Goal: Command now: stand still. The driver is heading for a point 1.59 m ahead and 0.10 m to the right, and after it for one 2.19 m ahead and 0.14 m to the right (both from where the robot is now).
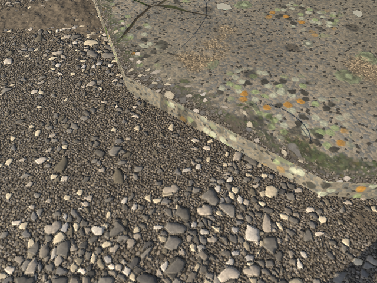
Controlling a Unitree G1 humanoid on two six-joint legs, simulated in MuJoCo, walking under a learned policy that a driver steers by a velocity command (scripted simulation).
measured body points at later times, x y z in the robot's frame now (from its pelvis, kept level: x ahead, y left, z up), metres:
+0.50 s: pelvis +0.00 +0.00 +0.00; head +0.01 +0.00 +0.45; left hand +0.06 +0.26 -0.15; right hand +0.01 -0.24 -0.15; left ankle -0.04 +0.13 -0.73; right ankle +0.03 -0.12 -0.73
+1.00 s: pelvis +0.00 +0.00 +0.00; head +0.01 +0.01 +0.45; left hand +0.03 +0.25 -0.15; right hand -0.03 -0.23 -0.15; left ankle -0.04 +0.13 -0.73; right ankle +0.03 -0.12 -0.73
